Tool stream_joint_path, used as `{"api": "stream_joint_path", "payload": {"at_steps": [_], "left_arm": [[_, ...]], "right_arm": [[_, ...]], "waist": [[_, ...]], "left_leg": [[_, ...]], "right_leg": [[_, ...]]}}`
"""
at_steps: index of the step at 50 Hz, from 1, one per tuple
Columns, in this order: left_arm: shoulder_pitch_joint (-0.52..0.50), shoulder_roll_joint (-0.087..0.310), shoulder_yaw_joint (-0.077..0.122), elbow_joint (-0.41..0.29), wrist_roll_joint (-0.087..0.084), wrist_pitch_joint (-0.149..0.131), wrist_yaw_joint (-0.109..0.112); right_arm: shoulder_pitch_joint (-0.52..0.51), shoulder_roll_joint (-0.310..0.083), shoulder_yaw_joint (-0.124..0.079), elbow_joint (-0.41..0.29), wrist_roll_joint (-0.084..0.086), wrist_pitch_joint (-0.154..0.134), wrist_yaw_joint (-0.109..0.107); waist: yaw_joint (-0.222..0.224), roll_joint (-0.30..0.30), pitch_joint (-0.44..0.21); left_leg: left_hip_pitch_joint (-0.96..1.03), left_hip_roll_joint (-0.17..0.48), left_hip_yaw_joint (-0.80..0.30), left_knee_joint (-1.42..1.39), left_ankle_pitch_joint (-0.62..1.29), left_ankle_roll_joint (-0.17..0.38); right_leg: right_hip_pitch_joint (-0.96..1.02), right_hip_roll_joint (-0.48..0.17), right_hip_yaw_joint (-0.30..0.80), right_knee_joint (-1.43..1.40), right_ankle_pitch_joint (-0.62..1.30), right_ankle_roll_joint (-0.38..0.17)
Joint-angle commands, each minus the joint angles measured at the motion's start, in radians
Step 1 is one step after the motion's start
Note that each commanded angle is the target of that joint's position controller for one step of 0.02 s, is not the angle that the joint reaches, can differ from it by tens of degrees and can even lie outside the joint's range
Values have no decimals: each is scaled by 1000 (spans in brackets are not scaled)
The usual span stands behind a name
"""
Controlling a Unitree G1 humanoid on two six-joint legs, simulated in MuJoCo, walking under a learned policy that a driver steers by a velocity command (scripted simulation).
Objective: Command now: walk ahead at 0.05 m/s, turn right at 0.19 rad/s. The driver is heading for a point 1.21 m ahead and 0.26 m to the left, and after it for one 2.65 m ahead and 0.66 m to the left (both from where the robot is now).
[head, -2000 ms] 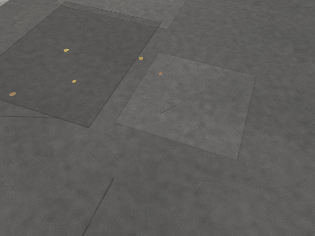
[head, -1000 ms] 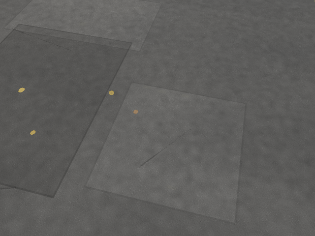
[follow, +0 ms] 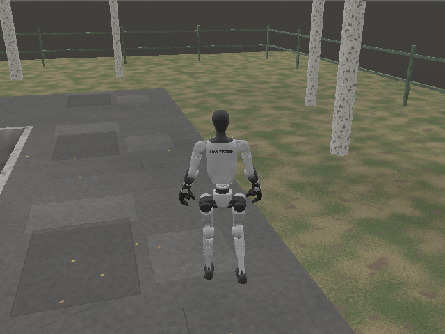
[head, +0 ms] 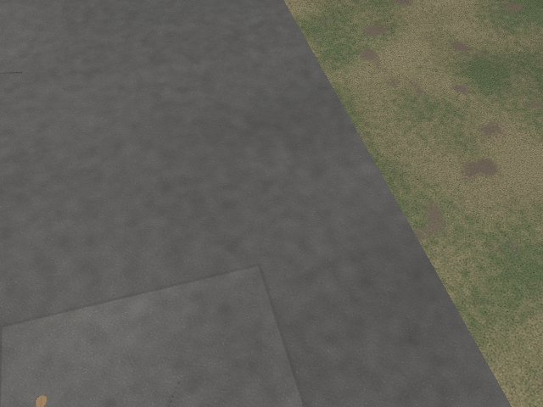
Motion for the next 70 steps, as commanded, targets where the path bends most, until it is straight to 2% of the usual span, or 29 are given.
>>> {"api": "stream_joint_path", "payload": {"at_steps": [1, 4, 5, 6, 7, 8, 9, 10, 13, 19, 30, 44, 46, 47, 49, 50, 51, 53, 55, 56, 57, 58, 59, 60, 62, 63, 66, 68, 70], "left_arm": [[79, 37, 6, -31, 6, -13, -3], [102, 49, 10, -3, 6, -15, -12], [100, 50, 11, 2, 12, -15, -15], [77, 70, 11, -13, 26, -16, -15], [61, 117, 16, -33, 37, -17, -11], [34, 116, 16, -5, 37, -22, -17], [-7, 48, -1, -24, 39, -35, -25], [-5, 27, -8, -13, 46, -45, -27], [31, 53, -4, 2, 31, -69, -25], [73, 39, -7, 24, 22, -70, -16], [92, 22, -6, 86, 16, -74, -17], [121, 16, -14, 201, 14, -77, -9], [149, 28, -9, 228, 8, -72, -6], [146, 56, 0, 226, 3, -70, -3], [180, 111, 16, 228, -9, -79, 0], [181, 132, 25, 233, -15, -89, 1], [171, 120, 24, 233, -14, -101, 1], [139, 97, 21, 227, -20, -113, -6], [81, 94, 20, 215, -28, -108, -14], [64, 81, 15, 206, -21, -110, -16], [39, 17, -4, 184, -12, -118, -20], [39, -13, -8, 145, -18, -135, -15], [45, 32, 3, 151, -43, -147, -17], [45, 42, 5, 158, -51, -156, -26], [39, 54, 18, 174, -27, -161, -25], [40, 56, 25, 179, -14, -156, -29], [9, -11, 12, 172, -10, -132, -37], [-73, -45, -4, 145, -10, -123, -34], [-132, -40, -10, 132, -10, -117, -35]], "right_arm": [[-29, -154, -38, -47, 6, 0, -7], [-31, -162, -36, -36, 20, 9, -8], [-19, -152, -31, -28, 24, 10, -8], [10, -133, -23, -14, 22, 5, -5], [19, -114, -15, -14, 6, -2, 1], [34, -73, -10, -15, 2, -7, 3], [-3, -97, -13, -5, -9, -7, 1], [-8, -99, -16, 3, -7, -7, 1], [20, -113, -20, 35, 4, -3, -7], [26, -106, -20, 90, 11, -4, -9], [18, -116, -26, 189, 19, 18, -30], [8, -107, -29, 288, 20, 32, -42], [27, -95, -28, 307, 25, 35, -43], [19, -97, -30, 305, 30, 32, -43], [-45, -89, -28, 271, 35, 5, -33], [-65, -80, -26, 255, 39, -14, -24], [-63, -84, -28, 250, 46, -31, -15], [-33, -82, -28, 251, 56, -59, 3], [118, -83, -41, 320, 52, -71, 11], [218, -105, -54, 360, 44, -68, 11], [346, -176, -74, 380, 41, -68, 5], [450, -257, -85, 392, 36, -75, 16], [358, -184, -56, 372, 27, -89, 17], [277, -135, -42, 338, 29, -98, 18], [188, -111, -26, 300, 23, -98, 22], [195, -83, -15, 300, 19, -89, 18], [243, -103, -7, 310, 8, -63, -6], [228, -123, -5, 303, 5, -49, -21], [253, -145, -7, 308, 7, -40, -27]], "waist": [[14, 192, -175], [33, 175, -177], [38, 164, -160], [32, 130, -146], [9, 33, -134], [-41, -147, -113], [-18, -118, -72], [-18, -109, -55], [-12, -53, -29], [2, 8, -59], [-2, 17, -73], [-4, 16, -41], [2, -11, -39], [11, -47, -4], [43, -140, 82], [48, -166, 123], [40, -161, 144], [13, -131, 134], [-58, -89, 64], [-93, -51, 16], [-135, 153, -35], [-145, 352, -89], [-91, 213, -30], [-59, 150, 28], [-18, 94, 56], [-10, 100, 30], [-4, 108, -14], [-10, 101, -14], [-30, 123, -27]], "left_leg": [[154, 209, -211, -150, 129, 185], [127, 214, -215, -133, -16, 170], [85, 198, -205, -133, -101, 139], [29, 177, -191, -128, -195, 83], [-22, 128, -133, -56, -266, 26], [86, 41, -14, -29, -233, -27], [154, 40, -15, -2, -154, -54], [175, 42, -19, -3, -118, -52], [163, 61, -44, -9, -72, -22], [176, 64, -46, 2, 16, -24], [226, 70, -52, 17, 93, -21], [233, 61, -46, -8, 59, -23], [207, 16, 2, 26, -189, -21], [144, -14, 34, 78, -338, -19], [-30, -23, 69, 230, -363, -13], [-78, 18, 38, 299, -321, 1], [-132, 51, 12, 331, -337, 17], [-124, 77, 9, 235, -369, 46], [204, 11, 82, 32, -173, 38], [358, 6, 49, 16, -129, 29], [499, 185, -245, -124, -262, 97], [597, 385, -675, -289, -381, 243], [540, 417, -699, -294, -446, 260], [486, 377, -578, -294, -436, 225], [413, 305, -357, -286, -51, 158], [394, 260, -244, -267, 195, 131], [364, 209, -88, -234, 578, 129], [305, 181, -27, -229, 613, 121], [280, 176, -11, -218, 605, 115]], "right_leg": [[97, -29, -43, -208, 66, -3], [213, -23, -67, -439, 261, -40], [264, -17, -73, -515, 309, -63], [311, -60, -20, -549, 358, -93], [323, -168, 93, -580, 392, -138], [140, -180, 117, -606, 184, -180], [63, -151, 105, -644, 67, -169], [41, -133, 89, -647, 33, -142], [67, -100, 50, -599, 171, -105], [129, -83, 26, -552, 322, -110], [159, -64, -4, -552, 437, -103], [159, -54, -24, -589, 390, -96], [153, -50, -12, -627, 114, -118], [135, -74, 36, -660, -77, -151], [147, -223, 245, -787, -315, -244], [140, -301, 345, -827, -311, -291], [169, -334, 376, -832, -244, -312], [226, -319, 311, -791, -95, -289], [102, -216, 155, -700, 45, -229], [31, -159, 84, -589, 169, -201], [-108, -42, -60, -264, 228, -129], [-292, 53, -71, 23, -28, -92], [-369, -11, 25, 192, -31, -111], [-404, -62, 34, 225, 76, -137], [-363, -117, -11, 159, 220, -138], [-300, -126, -37, 121, 250, -127], [-221, -100, -104, -5, 312, -76], [-147, -84, -124, -180, 382, -60], [-68, -58, -142, -297, 450, -59]]}}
